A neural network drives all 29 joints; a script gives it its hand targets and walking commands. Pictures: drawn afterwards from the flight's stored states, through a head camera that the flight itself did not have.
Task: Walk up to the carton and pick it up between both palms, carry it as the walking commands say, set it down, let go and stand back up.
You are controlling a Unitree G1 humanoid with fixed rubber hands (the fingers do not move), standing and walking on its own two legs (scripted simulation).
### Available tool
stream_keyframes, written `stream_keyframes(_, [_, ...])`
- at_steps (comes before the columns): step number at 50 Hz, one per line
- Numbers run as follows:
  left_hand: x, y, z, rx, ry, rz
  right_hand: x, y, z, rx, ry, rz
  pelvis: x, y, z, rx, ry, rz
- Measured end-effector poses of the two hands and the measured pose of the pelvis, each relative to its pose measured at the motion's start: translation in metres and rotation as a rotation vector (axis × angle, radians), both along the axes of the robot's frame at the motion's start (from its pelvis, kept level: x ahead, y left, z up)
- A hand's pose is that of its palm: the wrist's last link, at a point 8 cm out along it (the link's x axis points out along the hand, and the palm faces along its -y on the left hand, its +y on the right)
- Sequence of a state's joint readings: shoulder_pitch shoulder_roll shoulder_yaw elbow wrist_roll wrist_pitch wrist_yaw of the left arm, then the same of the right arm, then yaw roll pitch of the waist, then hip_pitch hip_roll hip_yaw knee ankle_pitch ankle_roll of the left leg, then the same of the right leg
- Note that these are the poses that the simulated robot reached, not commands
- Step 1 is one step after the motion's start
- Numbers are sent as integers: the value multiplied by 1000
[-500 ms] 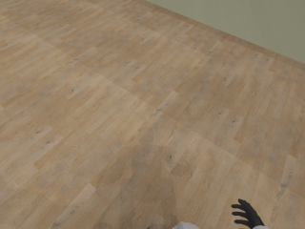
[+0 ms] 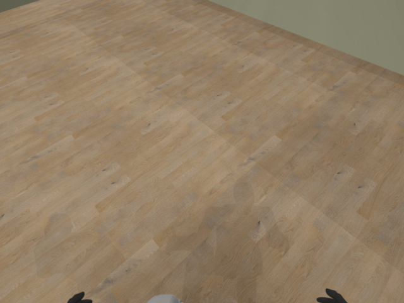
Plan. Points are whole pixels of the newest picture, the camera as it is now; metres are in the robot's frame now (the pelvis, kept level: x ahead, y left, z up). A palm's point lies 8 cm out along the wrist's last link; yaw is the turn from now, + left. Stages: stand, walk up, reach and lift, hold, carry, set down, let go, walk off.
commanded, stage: walk up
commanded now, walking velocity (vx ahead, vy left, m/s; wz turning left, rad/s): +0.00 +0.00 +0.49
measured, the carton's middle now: out of the picture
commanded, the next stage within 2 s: none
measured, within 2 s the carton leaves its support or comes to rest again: neither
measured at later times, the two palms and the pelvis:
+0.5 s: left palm out of the picture +0.01 +0.32 -0.13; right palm (298, 294) +0.16 -0.18 -0.10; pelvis -0.02 +0.05 +0.00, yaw +15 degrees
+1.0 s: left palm out of the picture -0.09 +0.29 -0.10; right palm (276, 264) +0.22 -0.16 -0.12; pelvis -0.01 +0.02 +0.00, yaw +31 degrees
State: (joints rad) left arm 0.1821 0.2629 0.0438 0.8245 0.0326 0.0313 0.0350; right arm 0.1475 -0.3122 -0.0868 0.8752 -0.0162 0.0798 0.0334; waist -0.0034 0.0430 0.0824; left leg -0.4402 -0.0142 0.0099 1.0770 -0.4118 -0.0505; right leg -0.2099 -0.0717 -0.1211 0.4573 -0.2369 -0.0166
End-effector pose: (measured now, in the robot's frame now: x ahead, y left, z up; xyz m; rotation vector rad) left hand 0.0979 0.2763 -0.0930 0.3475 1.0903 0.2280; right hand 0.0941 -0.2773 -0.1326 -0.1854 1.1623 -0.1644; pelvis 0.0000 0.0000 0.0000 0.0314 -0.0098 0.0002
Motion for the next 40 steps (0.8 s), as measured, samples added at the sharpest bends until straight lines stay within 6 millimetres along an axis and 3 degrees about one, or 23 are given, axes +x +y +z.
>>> stream_keyframes(6, [-39, 13, -9, -19, 37, 87, 30, 20, 6, 1, -27, 96, -4, 7, -1, 1, 9, 63])
stream_keyframes(12, [-82, 42, -40, -68, 79, 182, 71, 59, 15, -41, -118, 214, -12, 31, -15, -19, 20, 130])
stream_keyframes(16, [-95, 47, -49, -112, 91, 232, 68, 76, 22, -80, -108, 266, -16, 41, -13, -29, 10, 171])
stream_keyframes(23, [-93, 47, -40, -145, 36, 265, 61, 91, 29, -82, -83, 285, -16, 47, -4, -53, 5, 240])
stream_keyframes(29, [-79, 46, -26, -113, -42, 288, 65, 93, 23, -55, -78, 329, -14, 39, -3, -53, 17, 301])
stream_keyframes(34, [-72, 37, -13, -61, -108, 321, 73, 79, 8, -31, -58, 363, -8, 22, -8, -35, 32, 356])
stream_keyframes(36, [-82, 32, -11, -34, -108, 343, 79, 73, 1, -23, -52, 383, -6, 15, -11, -31, 34, 375])
stream_keyframes(40, [-121, 22, -3, -13, -36, 405, 89, 72, 1, -7, -31, 433, -6, 9, -4, -7, 31, 426])
